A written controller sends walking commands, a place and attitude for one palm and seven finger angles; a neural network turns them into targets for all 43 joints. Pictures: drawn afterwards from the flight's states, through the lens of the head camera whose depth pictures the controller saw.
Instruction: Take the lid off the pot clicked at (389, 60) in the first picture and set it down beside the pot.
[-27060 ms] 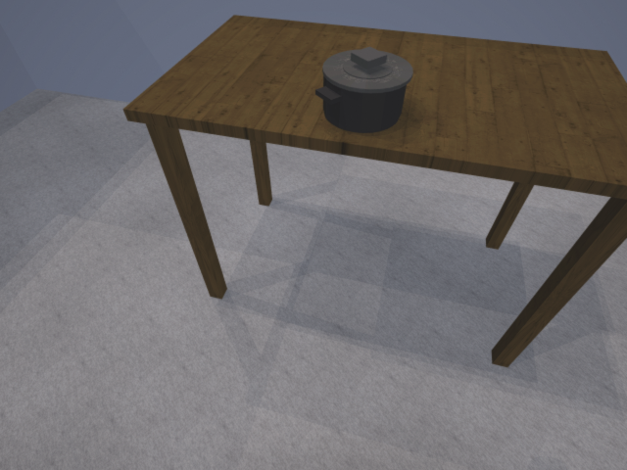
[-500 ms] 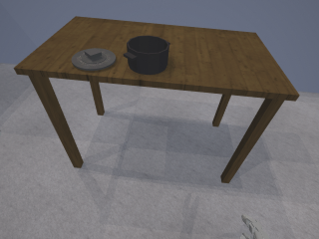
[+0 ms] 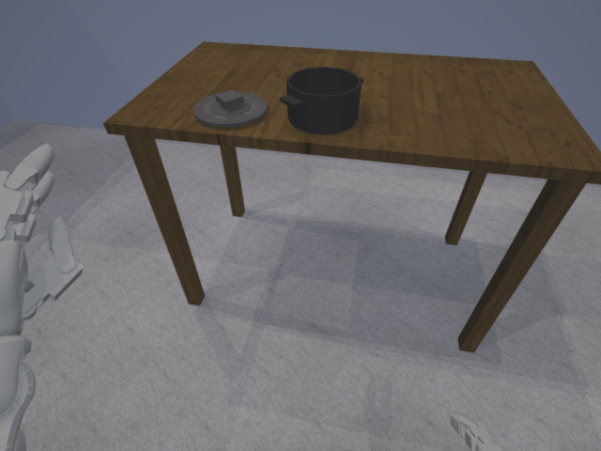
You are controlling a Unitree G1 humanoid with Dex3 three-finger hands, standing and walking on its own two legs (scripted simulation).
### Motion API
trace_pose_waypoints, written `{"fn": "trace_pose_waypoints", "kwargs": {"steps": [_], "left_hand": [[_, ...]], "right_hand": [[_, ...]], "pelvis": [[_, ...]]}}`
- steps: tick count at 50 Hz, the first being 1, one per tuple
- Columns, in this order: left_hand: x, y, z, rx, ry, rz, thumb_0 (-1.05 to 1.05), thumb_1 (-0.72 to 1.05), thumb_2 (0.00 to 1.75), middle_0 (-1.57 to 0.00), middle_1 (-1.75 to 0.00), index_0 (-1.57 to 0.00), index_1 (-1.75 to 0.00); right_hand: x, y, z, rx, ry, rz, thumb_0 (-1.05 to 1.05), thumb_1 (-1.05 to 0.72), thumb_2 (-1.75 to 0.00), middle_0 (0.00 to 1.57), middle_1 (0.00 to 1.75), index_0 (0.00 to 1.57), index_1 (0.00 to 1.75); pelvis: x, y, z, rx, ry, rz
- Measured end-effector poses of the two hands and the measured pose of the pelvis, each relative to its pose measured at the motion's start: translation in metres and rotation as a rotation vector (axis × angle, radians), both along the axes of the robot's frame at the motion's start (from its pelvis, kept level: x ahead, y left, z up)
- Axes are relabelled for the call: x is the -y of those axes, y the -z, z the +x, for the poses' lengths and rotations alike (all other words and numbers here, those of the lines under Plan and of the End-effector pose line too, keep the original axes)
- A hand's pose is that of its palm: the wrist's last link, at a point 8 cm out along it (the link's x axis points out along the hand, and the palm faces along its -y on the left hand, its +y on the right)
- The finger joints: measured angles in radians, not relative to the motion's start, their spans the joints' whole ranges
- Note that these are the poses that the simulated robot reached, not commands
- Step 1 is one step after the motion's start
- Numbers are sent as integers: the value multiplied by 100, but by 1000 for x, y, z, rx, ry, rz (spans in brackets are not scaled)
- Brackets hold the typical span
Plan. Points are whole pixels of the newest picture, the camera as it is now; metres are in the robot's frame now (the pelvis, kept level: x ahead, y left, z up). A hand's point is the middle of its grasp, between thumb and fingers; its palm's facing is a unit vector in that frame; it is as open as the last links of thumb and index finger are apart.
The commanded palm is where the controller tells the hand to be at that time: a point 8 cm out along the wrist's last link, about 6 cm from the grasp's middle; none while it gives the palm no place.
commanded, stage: stop stepping back and stand still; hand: left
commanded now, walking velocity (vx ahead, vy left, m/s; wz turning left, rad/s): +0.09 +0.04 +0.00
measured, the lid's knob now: (229, 98) +0.89 +0.23 +0.09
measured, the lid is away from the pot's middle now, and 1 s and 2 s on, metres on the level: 0.24 0.24 0.24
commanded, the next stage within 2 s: let the arm hang, fingers relaxed in 1.04 s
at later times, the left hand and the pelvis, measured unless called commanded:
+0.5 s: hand out of the picture -0.01 +0.21 -0.16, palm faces -0.02 -0.98 -0.22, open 7.3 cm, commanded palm none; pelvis +0.03 +0.02 +0.01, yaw -3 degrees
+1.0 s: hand out of the picture +0.16 +0.22 -0.15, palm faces -0.09 -0.97 -0.22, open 7.4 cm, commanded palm none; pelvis +0.05 +0.05 +0.02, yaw -6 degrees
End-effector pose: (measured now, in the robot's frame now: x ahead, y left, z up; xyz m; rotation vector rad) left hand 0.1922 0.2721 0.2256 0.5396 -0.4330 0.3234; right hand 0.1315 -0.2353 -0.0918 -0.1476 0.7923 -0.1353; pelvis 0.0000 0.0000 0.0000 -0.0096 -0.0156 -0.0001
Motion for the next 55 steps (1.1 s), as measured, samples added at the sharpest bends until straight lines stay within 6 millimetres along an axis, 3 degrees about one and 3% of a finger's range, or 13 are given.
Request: {"fn": "trace_pose_waypoints", "kwargs": {"steps": [2,4,8,10,12,18,23,27,32,38,43,49,55], "left_hand": [[-11,70,14,-273,-53,-147,-1,90,90,-20,-30,-20,-30],[-15,152,11,-582,-108,-281,-1,90,90,-20,-30,-19,-30],[4,303,-44,-1192,-120,-415,0,91,90,-20,-30,-19,-30],[22,350,-86,-1446,-105,-456,1,91,90,-20,-30,-19,-30],[29,371,-122,-1599,-156,-499,0,96,90,-20,-30,-20,-30],[24,369,-188,-1781,-285,-535,0,98,90,-21,-30,-20,-30],[19,355,-204,-1856,-354,-548,0,95,90,-21,-30,-20,-30],[13,358,-187,-1859,-342,-544,0,93,90,-20,-30,-20,-30],[10,356,-139,-1781,-276,-528,0,92,90,-20,-30,-20,-30],[11,351,-78,-1654,-192,-494,0,91,90,-20,-30,-20,-30],[10,347,-44,-1591,-148,-471,0,91,90,-20,-30,-20,-30],[6,344,-34,-1581,-141,-454,0,91,90,-20,-30,-20,-30],[2,347,-51,-1637,-169,-449,0,91,90,-20,-30,-20,-30]], "right_hand": [[0,9,-4,-63,-25,5,1,-91,-90,20,30,20,30],[0,15,-11,-110,-29,4,1,-91,-90,20,30,20,30],[2,27,-37,-179,15,-31,1,-91,-90,20,30,20,30],[5,29,-60,-242,55,-47,1,-91,-90,20,30,20,30],[9,30,-85,-329,90,-59,1,-91,-90,20,30,20,30],[20,37,-140,-613,144,-61,1,-91,-90,20,30,20,30],[6,30,-140,-667,178,-44,1,-91,-90,20,30,20,30],[-15,32,-124,-633,173,-24,1,-91,-90,20,30,20,30],[-42,33,-96,-580,155,19,1,-92,-90,20,30,20,30],[-44,32,-75,-519,176,22,1,-95,-90,20,30,20,30],[-47,31,-70,-493,192,27,1,-94,-90,20,30,20,30],[-51,33,-80,-519,211,36,0,-93,-90,20,30,20,30],[-57,35,-99,-579,225,49,0,-92,-90,20,30,20,30]], "pelvis": [[-4,0,1,-2,-27,9],[-9,1,1,1,-33,19],[-19,13,1,1,5,16],[-17,15,1,-1,37,37],[-13,12,3,-12,47,45],[-5,5,15,-21,32,16],[-14,-8,26,-30,44,-3],[-23,-10,32,-26,61,-12],[-31,-16,39,-25,73,0],[-39,-18,46,-15,83,3],[-42,-18,50,-7,93,4],[-45,-18,53,-3,101,5],[-46,-18,54,-4,106,4]]}}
